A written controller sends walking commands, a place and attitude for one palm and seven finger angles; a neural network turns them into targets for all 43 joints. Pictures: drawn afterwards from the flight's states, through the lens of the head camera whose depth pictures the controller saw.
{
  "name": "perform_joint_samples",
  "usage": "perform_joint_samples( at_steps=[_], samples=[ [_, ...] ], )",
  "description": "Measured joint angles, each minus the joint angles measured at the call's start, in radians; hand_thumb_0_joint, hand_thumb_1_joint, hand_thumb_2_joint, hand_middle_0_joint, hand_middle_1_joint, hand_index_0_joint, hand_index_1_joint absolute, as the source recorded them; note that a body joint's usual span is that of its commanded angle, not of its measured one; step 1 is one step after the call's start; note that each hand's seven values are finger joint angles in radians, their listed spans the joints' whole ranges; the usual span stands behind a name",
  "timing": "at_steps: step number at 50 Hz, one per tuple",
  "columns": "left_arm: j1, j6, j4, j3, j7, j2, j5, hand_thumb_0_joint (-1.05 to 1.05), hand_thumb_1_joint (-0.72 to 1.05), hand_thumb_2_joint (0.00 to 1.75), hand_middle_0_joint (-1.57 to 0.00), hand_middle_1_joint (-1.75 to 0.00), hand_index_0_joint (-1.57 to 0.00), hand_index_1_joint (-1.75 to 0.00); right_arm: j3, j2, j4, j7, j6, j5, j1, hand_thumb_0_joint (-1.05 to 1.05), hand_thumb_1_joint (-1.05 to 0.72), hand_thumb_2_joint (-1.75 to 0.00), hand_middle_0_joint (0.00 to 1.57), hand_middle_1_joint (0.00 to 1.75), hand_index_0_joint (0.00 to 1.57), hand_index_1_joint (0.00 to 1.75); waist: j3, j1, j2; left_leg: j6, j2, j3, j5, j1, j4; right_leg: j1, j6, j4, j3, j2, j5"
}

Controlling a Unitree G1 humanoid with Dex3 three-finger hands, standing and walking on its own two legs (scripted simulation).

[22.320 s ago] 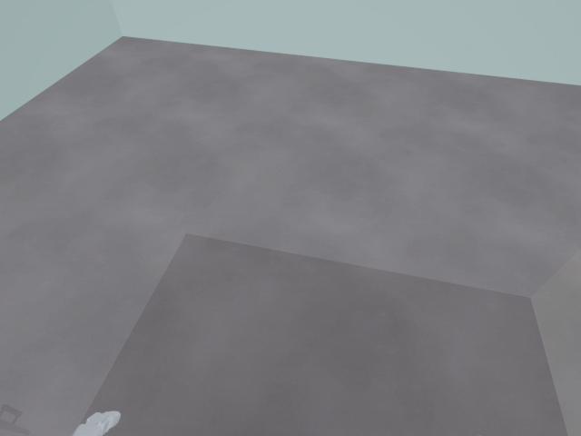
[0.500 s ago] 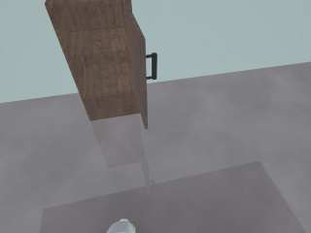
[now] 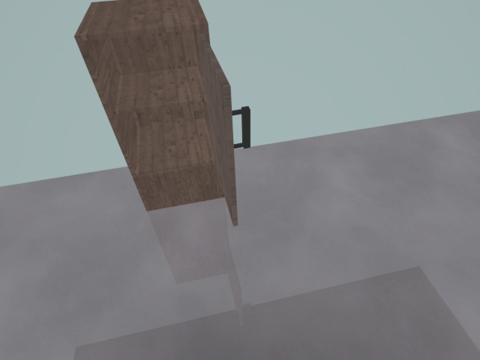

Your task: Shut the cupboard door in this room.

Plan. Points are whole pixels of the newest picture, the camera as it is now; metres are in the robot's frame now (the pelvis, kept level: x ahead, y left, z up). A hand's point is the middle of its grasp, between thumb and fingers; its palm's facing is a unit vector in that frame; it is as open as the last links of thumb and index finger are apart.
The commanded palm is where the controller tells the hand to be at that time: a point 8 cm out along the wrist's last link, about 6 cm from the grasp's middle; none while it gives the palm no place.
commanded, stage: stand and wait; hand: left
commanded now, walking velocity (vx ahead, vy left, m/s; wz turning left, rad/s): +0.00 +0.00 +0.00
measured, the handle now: (239, 129) +0.75 +0.06 -0.04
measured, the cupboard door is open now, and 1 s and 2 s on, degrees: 93 93 93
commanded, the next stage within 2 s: turn or walk to find it in 0.30 s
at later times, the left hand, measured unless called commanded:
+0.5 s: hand out of the picture +0.02 +0.14 -0.17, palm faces +0.10 -0.98 -0.18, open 7.4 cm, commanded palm none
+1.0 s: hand out of the picture +0.07 +0.20 -0.16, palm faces +0.17 -0.96 -0.22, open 7.4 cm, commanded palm none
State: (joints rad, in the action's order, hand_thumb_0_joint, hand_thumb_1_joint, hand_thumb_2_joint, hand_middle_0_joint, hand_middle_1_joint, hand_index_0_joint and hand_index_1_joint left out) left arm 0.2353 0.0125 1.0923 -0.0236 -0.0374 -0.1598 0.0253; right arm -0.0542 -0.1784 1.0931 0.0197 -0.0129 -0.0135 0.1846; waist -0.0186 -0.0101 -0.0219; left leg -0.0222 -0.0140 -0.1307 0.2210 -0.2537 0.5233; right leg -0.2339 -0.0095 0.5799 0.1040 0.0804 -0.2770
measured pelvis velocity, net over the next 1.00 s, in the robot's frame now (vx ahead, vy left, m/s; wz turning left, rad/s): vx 0.04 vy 0.00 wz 0.14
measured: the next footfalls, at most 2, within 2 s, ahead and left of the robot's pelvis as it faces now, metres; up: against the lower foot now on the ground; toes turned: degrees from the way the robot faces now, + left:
right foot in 1.06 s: +0.09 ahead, -0.14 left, +0.00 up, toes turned +4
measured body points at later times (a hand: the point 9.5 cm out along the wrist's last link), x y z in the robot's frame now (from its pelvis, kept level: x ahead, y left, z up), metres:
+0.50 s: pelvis +0.03 -0.02 +0.01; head +0.05 -0.02 +0.46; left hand +0.01 +0.20 -0.15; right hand +0.00 -0.21 -0.16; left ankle +0.04 +0.11 -0.73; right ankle +0.01 -0.11 -0.73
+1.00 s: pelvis +0.04 +0.00 +0.01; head +0.06 +0.01 +0.46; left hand +0.06 +0.25 -0.14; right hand +0.12 -0.22 -0.14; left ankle +0.04 +0.10 -0.73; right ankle +0.03 -0.15 -0.71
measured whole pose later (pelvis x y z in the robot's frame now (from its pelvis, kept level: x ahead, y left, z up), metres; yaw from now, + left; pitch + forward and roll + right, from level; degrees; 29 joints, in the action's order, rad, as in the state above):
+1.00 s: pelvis +0.04 +0.00 +0.01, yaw +8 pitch +0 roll +0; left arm 0.15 -0.02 1.07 -0.03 -0.03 -0.19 0.01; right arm -0.05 -0.16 1.08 0.03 0.01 -0.02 0.18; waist -0.05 0.00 0.01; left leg -0.04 0.01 -0.07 0.21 -0.21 0.43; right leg -0.28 -0.06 0.69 0.03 0.09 -0.42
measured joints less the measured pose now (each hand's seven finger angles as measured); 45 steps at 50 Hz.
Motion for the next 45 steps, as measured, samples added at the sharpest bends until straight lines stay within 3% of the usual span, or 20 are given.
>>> perform_joint_samples(
  at_steps=[4,19,28,31,33,36,40,45],
  samples=[
    [0.027,-0.003,0.008,0.011,0.008,0.011,-0.007,0.01,0.92,0.90,-0.20,-0.30,-0.19,-0.29,0.009,-0.004,0.018,-0.009,-0.013,-0.006,0.050,0.00,-0.94,-0.90,0.20,0.30,0.20,0.30,0.019,0.012,-0.013,0.026,-0.012,0.017,0.001,0.020,-0.040,0.030,0.020,-0.054,0.015,-0.020,-0.003],
    [0.052,-0.003,0.049,0.024,0.001,0.044,-0.023,0.01,0.92,0.90,-0.20,-0.30,-0.20,-0.30,0.045,0.075,0.100,0.001,0.008,0.002,0.147,0.01,-0.91,-0.90,0.19,0.30,0.20,0.30,-0.036,0.019,0.017,0.032,-0.029,0.031,-0.034,0.067,-0.121,0.091,0.030,-0.159,0.030,-0.050,0.025],
    [0.035,-0.026,0.014,-0.007,-0.002,0.043,-0.016,0.01,0.91,0.90,-0.20,-0.30,-0.20,-0.30,0.022,0.069,0.049,-0.006,-0.021,-0.002,0.098,0.01,-0.91,-0.90,0.20,0.30,0.20,0.30,-0.045,0.013,0.004,0.028,-0.021,0.084,0.042,-0.021,0.040,0.055,0.025,-0.052,0.083,-0.029,-0.046],
    [0.018,-0.031,-0.004,-0.018,0.000,0.033,-0.007,0.01,0.91,0.90,-0.20,-0.30,-0.20,-0.30,0.007,0.048,0.022,-0.007,-0.031,-0.006,0.079,0.01,-0.91,-0.90,0.20,0.30,0.20,0.30,-0.052,0.018,0.000,0.041,-0.036,0.070,0.107,-0.062,0.139,0.043,0.016,0.000,0.118,-0.017,-0.080],
    [0.004,-0.031,-0.015,-0.026,0.001,0.021,-0.003,0.01,0.91,0.90,-0.20,-0.30,-0.20,-0.30,0.000,0.036,0.010,-0.009,-0.031,-0.004,0.063,0.01,-0.92,-0.90,0.20,0.30,0.20,0.30,-0.062,0.011,0.019,0.020,-0.026,0.059,0.122,-0.067,0.160,0.034,0.004,0.042,0.128,0.007,-0.106],
    [-0.010,-0.039,-0.026,-0.032,0.002,-0.002,-0.010,0.01,0.91,0.90,-0.20,-0.30,-0.20,-0.30,0.000,0.027,-0.014,-0.007,-0.009,-0.008,0.037,0.01,-0.92,-0.90,0.20,0.30,0.20,0.30,-0.065,-0.003,0.056,-0.028,0.002,0.040,0.114,-0.061,0.141,-0.012,-0.020,0.131,0.085,0.033,-0.159],
    [-0.050,-0.049,-0.020,-0.027,0.001,-0.018,-0.010,0.01,0.91,0.90,-0.20,-0.30,-0.20,-0.29,0.006,0.021,-0.033,0.009,0.018,-0.011,0.008,0.01,-0.91,-0.90,0.19,0.30,0.20,0.30,-0.066,0.007,0.046,-0.036,0.014,0.050,0.060,-0.032,0.044,-0.100,-0.027,0.342,-0.014,0.005,-0.244],
    [-0.075,-0.038,-0.026,-0.019,0.008,-0.029,-0.009,0.01,0.91,0.90,-0.20,-0.30,-0.19,-0.29,0.009,0.014,-0.026,0.016,0.023,-0.011,-0.008,0.01,-0.93,-0.90,0.20,0.30,0.20,0.30,-0.047,0.004,0.030,-0.034,0.020,0.062,-0.005,0.015,-0.075,-0.114,-0.041,0.323,-0.065,0.005,-0.194]
  ],
)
